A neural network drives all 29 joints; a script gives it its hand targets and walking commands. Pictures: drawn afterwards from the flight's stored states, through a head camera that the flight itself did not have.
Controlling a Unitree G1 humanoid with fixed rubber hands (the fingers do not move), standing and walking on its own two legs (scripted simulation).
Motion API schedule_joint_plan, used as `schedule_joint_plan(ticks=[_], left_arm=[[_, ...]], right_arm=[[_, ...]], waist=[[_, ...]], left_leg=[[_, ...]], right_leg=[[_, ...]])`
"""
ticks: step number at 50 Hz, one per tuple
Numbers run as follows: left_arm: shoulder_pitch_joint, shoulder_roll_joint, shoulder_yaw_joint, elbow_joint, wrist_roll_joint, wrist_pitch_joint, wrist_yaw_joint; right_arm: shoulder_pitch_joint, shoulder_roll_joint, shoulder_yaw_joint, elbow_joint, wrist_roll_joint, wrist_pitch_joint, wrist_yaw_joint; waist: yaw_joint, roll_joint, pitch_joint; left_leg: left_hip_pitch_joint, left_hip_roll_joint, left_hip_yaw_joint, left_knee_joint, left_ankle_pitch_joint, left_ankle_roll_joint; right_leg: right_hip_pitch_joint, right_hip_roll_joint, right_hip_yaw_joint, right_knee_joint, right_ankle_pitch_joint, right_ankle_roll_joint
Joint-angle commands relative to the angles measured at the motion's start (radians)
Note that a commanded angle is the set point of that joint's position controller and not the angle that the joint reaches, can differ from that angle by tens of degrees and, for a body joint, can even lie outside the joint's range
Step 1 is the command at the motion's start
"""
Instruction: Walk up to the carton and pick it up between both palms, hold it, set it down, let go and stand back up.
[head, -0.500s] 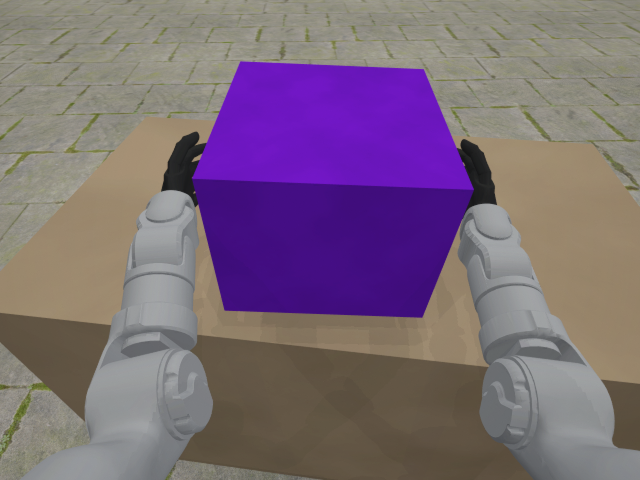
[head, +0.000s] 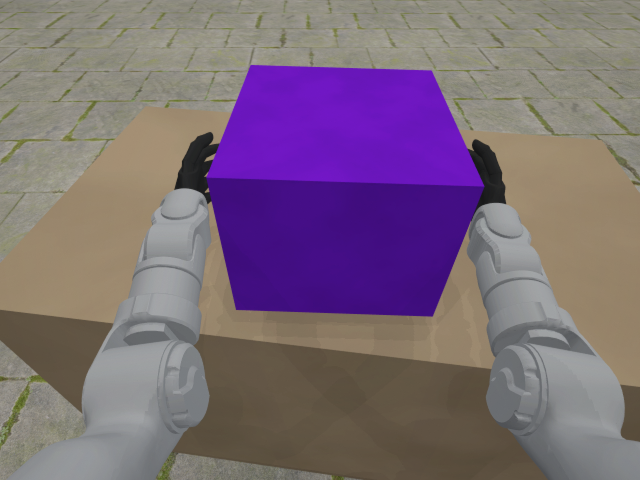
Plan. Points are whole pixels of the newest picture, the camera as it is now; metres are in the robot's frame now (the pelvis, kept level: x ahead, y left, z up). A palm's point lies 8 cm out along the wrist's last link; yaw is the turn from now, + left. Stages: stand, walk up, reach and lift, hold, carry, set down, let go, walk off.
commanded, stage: set down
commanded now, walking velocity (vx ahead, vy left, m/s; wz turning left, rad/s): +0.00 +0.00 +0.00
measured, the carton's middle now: (337, 185) +0.50 -0.04 +0.12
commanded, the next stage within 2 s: none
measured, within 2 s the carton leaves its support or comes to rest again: rests again in 1.64 s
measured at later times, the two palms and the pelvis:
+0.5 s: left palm (196, 218) +0.44 +0.16 +0.12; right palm (468, 217) +0.42 -0.21 +0.12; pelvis +0.00 -0.01 +0.00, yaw +0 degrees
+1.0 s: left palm (209, 222) +0.45 +0.15 +0.10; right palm (472, 230) +0.42 -0.22 +0.10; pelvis +0.01 +0.00 +0.00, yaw -2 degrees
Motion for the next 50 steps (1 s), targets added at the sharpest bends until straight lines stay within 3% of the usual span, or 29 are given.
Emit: schedule_joint_plan(ticks=[1, 3, 4, 8, 9, 10, 11, 12, 14, 16, 17, 18, 20, 22, 24, 29, 31, 34, 35, 36, 37, 40, 42, 45, 46, 48, 50], left_arm=[[-0.653, -0.439, -0.139, -0.079, -0.009, -0.097, -0.142], [-0.630, -0.425, -0.118, -0.064, 0.012, -0.103, -0.154], [-0.619, -0.422, -0.110, -0.060, 0.023, -0.103, -0.157], [-0.637, -0.423, -0.100, -0.074, 0.033, -0.146, -0.149], [-0.663, -0.380, -0.110, -0.073, 0.012, -0.157, -0.141], [-0.678, -0.408, -0.145, -0.109, 0.006, -0.179, -0.137], [-0.701, -0.407, -0.151, -0.097, 0.007, -0.191, -0.132], [-0.737, -0.422, -0.189, -0.127, -0.002, -0.208, -0.124], [-0.774, -0.454, -0.225, -0.097, -0.011, -0.230, -0.109], [-0.773, -0.484, -0.261, -0.114, -0.038, -0.242, -0.104], [-0.771, -0.500, -0.265, -0.091, -0.041, -0.246, -0.102], [-0.779, -0.488, -0.263, -0.088, -0.038, -0.248, -0.101], [-0.775, -0.495, -0.251, -0.049, -0.030, -0.251, -0.104], [-0.747, -0.462, -0.234, -0.034, -0.038, -0.251, -0.110], [-0.745, -0.498, -0.222, -0.034, -0.027, -0.254, -0.117], [-0.712, -0.465, -0.168, 0.044, -0.003, -0.254, -0.125], [-0.719, -0.456, -0.160, 0.027, 0.008, -0.252, -0.121], [-0.678, -0.472, -0.137, 0.054, 0.015, -0.256, -0.128], [-0.683, -0.449, -0.137, 0.052, 0.008, -0.263, -0.129], [-0.672, -0.452, -0.130, 0.052, 0.026, -0.264, -0.129], [-0.664, -0.442, -0.112, 0.050, 0.027, -0.266, -0.128], [-0.696, -0.444, -0.147, 0.036, 0.006, -0.285, -0.117], [-0.725, -0.469, -0.154, 0.030, 0.010, -0.301, -0.104], [-0.755, -0.469, -0.189, 0.047, -0.010, -0.317, -0.090], [-0.738, -0.460, -0.187, 0.052, -0.001, -0.322, -0.088], [-0.717, -0.462, -0.150, 0.093, 0.014, -0.317, -0.097], [-0.689, -0.447, -0.140, 0.124, 0.018, -0.321, -0.107]], right_arm=[[-0.668, 0.467, 0.197, -0.182, -0.062, -0.063, 0.182], [-0.669, 0.463, 0.177, -0.200, -0.084, -0.069, 0.187], [-0.663, 0.467, 0.169, -0.202, -0.105, -0.075, 0.190], [-0.651, 0.483, 0.165, -0.210, -0.119, -0.111, 0.198], [-0.668, 0.477, 0.176, -0.232, -0.139, -0.122, 0.200], [-0.639, 0.486, 0.176, -0.237, -0.132, -0.133, 0.196], [-0.667, 0.488, 0.174, -0.249, -0.146, -0.144, 0.193], [-0.672, 0.506, 0.182, -0.229, -0.141, -0.157, 0.193], [-0.673, 0.511, 0.186, -0.197, -0.142, -0.173, 0.193], [-0.677, 0.505, 0.200, -0.201, -0.145, -0.190, 0.195], [-0.680, 0.506, 0.187, -0.206, -0.141, -0.192, 0.193], [-0.694, 0.502, 0.178, -0.208, -0.157, -0.194, 0.190], [-0.669, 0.507, 0.162, -0.144, -0.147, -0.176, 0.189], [-0.638, 0.507, 0.168, -0.140, -0.162, -0.166, 0.190], [-0.651, 0.521, 0.159, -0.130, -0.166, -0.169, 0.190], [-0.643, 0.491, 0.125, -0.100, -0.174, -0.162, 0.191], [-0.630, 0.484, 0.113, -0.083, -0.173, -0.160, 0.198], [-0.599, 0.487, 0.111, -0.070, -0.181, -0.163, 0.200], [-0.609, 0.490, 0.107, -0.090, -0.187, -0.166, 0.200], [-0.603, 0.480, 0.104, -0.087, -0.192, -0.169, 0.200], [-0.596, 0.486, 0.118, -0.086, -0.181, -0.174, 0.199], [-0.628, 0.498, 0.110, -0.103, -0.195, -0.188, 0.202], [-0.612, 0.483, 0.097, -0.077, -0.194, -0.202, 0.201], [-0.628, 0.478, 0.103, -0.070, -0.205, -0.216, 0.204], [-0.618, 0.487, 0.111, -0.064, -0.199, -0.215, 0.205], [-0.620, 0.498, 0.116, -0.062, -0.209, -0.211, 0.208], [-0.630, 0.509, 0.140, -0.062, -0.192, -0.208, 0.207]], waist=[[0.031, -0.056, -0.472], [0.027, -0.066, -0.464], [0.048, -0.053, -0.469], [0.053, -0.037, -0.523], [0.037, -0.057, -0.586], [0.044, -0.033, -0.616], [0.032, -0.033, -0.651], [0.028, 0.003, -0.688], [0.015, 0.037, -0.714], [0.015, 0.038, -0.749], [-0.004, 0.033, -0.736], [0.008, 0.043, -0.764], [-0.016, 0.035, -0.686], [0.006, 0.004, -0.696], [0.001, 0.039, -0.707], [0.009, -0.003, -0.609], [0.004, 0.032, -0.631], [0.025, 0.001, -0.589], [0.011, -0.002, -0.600], [0.027, 0.017, -0.587], [0.047, -0.005, -0.570], [0.017, 0.005, -0.633], [0.016, 0.027, -0.671], [0.011, 0.037, -0.704], [0.032, 0.049, -0.720], [0.048, 0.017, -0.674], [0.059, -0.007, -0.660]], left_leg=[[0.047, -0.073, 0.145, -0.025, 0.372, -0.030], [0.028, -0.079, 0.151, -0.035, 0.332, -0.026], [0.025, -0.079, 0.157, -0.037, 0.343, -0.026], [0.030, -0.071, 0.163, -0.017, 0.392, -0.021], [0.022, -0.078, 0.165, -0.013, 0.386, -0.025], [0.022, -0.076, 0.163, -0.007, 0.400, -0.027], [-0.010, -0.078, 0.168, 0.005, 0.403, -0.030], [0.008, -0.078, 0.157, 0.008, 0.441, -0.044], [0.062, -0.067, 0.153, 0.037, 0.501, -0.062], [0.124, -0.057, 0.133, 0.066, 0.565, -0.071], [0.118, -0.060, 0.137, 0.065, 0.575, -0.073], [0.124, -0.058, 0.133, 0.068, 0.567, -0.071], [0.092, -0.059, 0.138, 0.046, 0.514, -0.072], [0.046, -0.061, 0.141, 0.022, 0.454, -0.057], [0.038, -0.072, 0.144, 0.014, 0.457, -0.058], [0.016, -0.056, 0.148, 0.001, 0.444, -0.049], [0.044, -0.061, 0.141, 0.009, 0.467, -0.055], [0.062, -0.054, 0.147, 0.011, 0.496, -0.056], [0.055, -0.055, 0.147, 0.011, 0.481, -0.053], [0.051, -0.056, 0.143, 0.009, 0.494, -0.055], [0.027, -0.056, 0.154, 0.013, 0.494, -0.049], [0.025, -0.052, 0.152, 0.015, 0.496, -0.041], [0.077, -0.042, 0.139, 0.044, 0.580, -0.057], [0.140, -0.034, 0.137, 0.067, 0.618, -0.063], [0.147, -0.029, 0.134, 0.075, 0.626, -0.063], [0.089, -0.041, 0.148, 0.034, 0.547, -0.047], [0.002, -0.055, 0.150, 0.019, 0.480, -0.034]], right_leg=[[0.280, 0.085, -0.096, 0.070, 0.364, 0.014], [0.314, 0.083, -0.095, 0.080, 0.362, 0.023], [0.324, 0.087, -0.097, 0.079, 0.380, 0.022], [0.323, 0.076, -0.097, 0.104, 0.447, 0.019], [0.319, 0.084, -0.097, 0.114, 0.472, 0.026], [0.321, 0.075, -0.093, 0.123, 0.517, 0.026], [0.329, 0.077, -0.101, 0.137, 0.526, 0.022], [0.320, 0.077, -0.105, 0.142, 0.550, 0.022], [0.247, 0.080, -0.114, 0.128, 0.518, 0.009], [0.189, 0.083, -0.130, 0.127, 0.512, 0.008], [0.177, 0.089, -0.124, 0.111, 0.506, 0.010], [0.173, 0.086, -0.133, 0.111, 0.480, 0.011], [0.172, 0.082, -0.116, 0.095, 0.470, 0.008], [0.231, 0.074, -0.108, 0.116, 0.489, 0.014], [0.233, 0.068, -0.094, 0.116, 0.527, 0.017], [0.238, 0.066, -0.100, 0.112, 0.498, 0.023], [0.207, 0.070, -0.101, 0.111, 0.490, 0.013], [0.194, 0.075, -0.104, 0.097, 0.489, 0.014], [0.205, 0.075, -0.104, 0.107, 0.506, 0.021], [0.201, 0.074, -0.107, 0.110, 0.507, 0.020], [0.223, 0.067, -0.098, 0.122, 0.526, 0.020], [0.205, 0.063, -0.103, 0.128, 0.537, 0.019], [0.149, 0.077, -0.107, 0.118, 0.517, 0.008], [0.054, 0.088, -0.123, 0.097, 0.407, 0.002], [0.038, 0.080, -0.112, 0.091, 0.408, -0.001], [0.083, 0.078, -0.110, 0.087, 0.415, 0.006], [0.178, 0.060, -0.082, 0.112, 0.505, 0.008]])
